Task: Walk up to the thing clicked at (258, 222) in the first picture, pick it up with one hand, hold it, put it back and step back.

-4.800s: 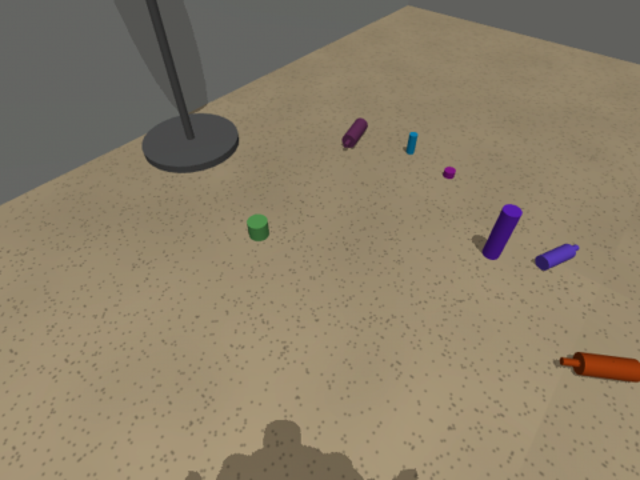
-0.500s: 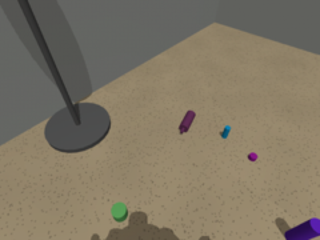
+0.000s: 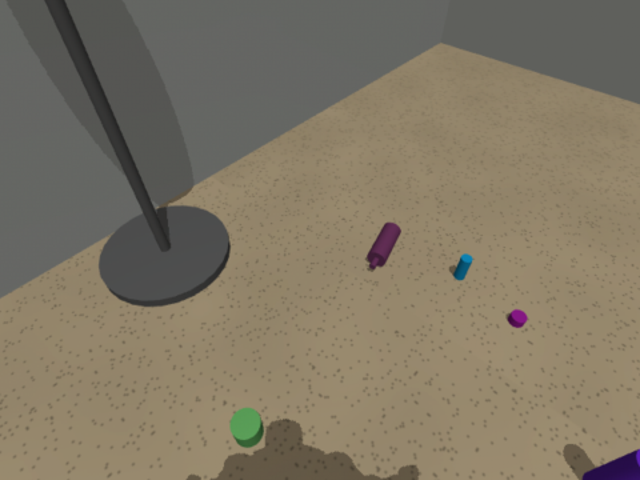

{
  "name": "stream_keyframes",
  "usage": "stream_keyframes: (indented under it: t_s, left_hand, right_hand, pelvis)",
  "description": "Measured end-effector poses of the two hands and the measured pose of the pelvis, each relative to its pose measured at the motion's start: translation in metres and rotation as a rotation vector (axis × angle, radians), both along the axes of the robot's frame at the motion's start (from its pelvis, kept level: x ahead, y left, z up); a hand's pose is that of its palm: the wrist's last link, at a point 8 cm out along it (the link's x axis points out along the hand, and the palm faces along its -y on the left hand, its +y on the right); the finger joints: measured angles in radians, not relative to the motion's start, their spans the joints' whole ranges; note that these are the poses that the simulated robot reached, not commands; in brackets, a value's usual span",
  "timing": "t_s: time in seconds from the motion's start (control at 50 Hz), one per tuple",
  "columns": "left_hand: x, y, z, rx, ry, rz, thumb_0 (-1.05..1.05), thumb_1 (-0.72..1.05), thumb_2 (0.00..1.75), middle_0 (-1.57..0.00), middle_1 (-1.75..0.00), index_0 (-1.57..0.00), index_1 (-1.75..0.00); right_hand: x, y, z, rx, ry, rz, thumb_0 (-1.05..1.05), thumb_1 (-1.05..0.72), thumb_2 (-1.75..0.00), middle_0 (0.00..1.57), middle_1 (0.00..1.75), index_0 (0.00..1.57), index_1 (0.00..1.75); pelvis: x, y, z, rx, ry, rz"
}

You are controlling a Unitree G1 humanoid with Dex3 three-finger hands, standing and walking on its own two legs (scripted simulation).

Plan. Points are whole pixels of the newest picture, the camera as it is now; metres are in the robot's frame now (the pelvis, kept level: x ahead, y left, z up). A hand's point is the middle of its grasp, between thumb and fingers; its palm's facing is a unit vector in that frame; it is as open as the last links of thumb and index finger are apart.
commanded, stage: walk up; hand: left
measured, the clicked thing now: (247, 427) +0.42 +0.23 -0.74
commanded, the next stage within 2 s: stand in 0.20 s
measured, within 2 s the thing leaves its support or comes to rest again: neither
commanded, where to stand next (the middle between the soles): +0.04 -0.02 m, yaw +0 degrees
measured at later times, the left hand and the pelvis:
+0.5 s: hand out of the picture +0.09 +0.25 -0.16, palm faces -0.01 -0.94 -0.34, open 7.4 cm; pelvis +0.00 +0.00 +0.00, yaw +0 degrees
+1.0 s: hand out of the picture +0.07 +0.25 -0.16, palm faces -0.01 -0.94 -0.34, open 7.4 cm; pelvis +0.00 +0.00 +0.00, yaw +1 degrees
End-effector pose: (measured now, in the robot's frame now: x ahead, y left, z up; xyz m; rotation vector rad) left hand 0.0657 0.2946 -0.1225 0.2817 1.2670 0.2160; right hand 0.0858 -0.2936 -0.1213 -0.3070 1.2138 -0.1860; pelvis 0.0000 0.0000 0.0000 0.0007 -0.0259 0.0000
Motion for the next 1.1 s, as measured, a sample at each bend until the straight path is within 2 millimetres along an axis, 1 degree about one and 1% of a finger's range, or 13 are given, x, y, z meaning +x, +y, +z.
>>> stream_keyframes:
  t_s: [0.26,0.44,0.94,1.1]
  left_hand:
    - [0.013,-0.001,0.001,0.001,-0.022,-0.024,0.0,0.91,0.9,-0.2,-0.29,-0.2,-0.3]
    - [0.016,0.0,0.004,0.013,-0.04,-0.031,0.0,0.9,0.9,-0.2,-0.29,-0.2,-0.3]
    - [-0.004,0.003,0.003,0.017,-0.016,-0.016,0.01,0.9,0.9,-0.2,-0.3,-0.2,-0.3]
    - [-0.006,0.003,0.001,0.014,-0.007,-0.014,0.01,0.9,0.9,-0.2,-0.3,-0.2,-0.3]
  right_hand:
    - [-0.002,-0.003,0.002,-0.011,0.005,-0.011,0.0,-0.91,-0.9,0.21,0.3,0.2,0.29]
    - [-0.005,-0.003,0.0,-0.006,0.013,-0.008,0.0,-0.91,-0.9,0.21,0.3,0.2,0.29]
    - [-0.01,-0.002,0.0,-0.005,0.022,0.007,0.0,-0.91,-0.9,0.21,0.3,0.2,0.29]
    - [-0.009,-0.002,0.0,-0.009,0.031,0.01,0.0,-0.91,-0.9,0.21,0.3,0.2,0.29]
  pelvis:
    - [0.004,0.001,0.0,0.0,0.0,0.0]
    - [0.004,0.0,0.0,-0.001,-0.004,0.006]
    - [0.001,-0.001,0.0,-0.003,-0.006,0.015]
    - [0.003,0.0,0.0,-0.003,-0.003,0.018]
